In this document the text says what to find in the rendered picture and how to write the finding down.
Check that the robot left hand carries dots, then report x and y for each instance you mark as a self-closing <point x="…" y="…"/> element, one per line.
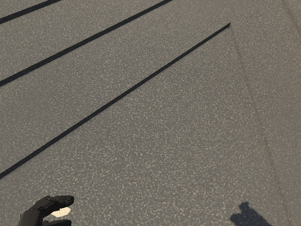
<point x="43" y="208"/>

